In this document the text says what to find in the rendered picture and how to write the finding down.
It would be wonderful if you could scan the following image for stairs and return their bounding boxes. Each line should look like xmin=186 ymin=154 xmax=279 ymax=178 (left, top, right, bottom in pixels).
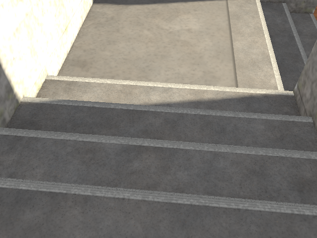
xmin=0 ymin=75 xmax=317 ymax=205
xmin=261 ymin=1 xmax=317 ymax=91

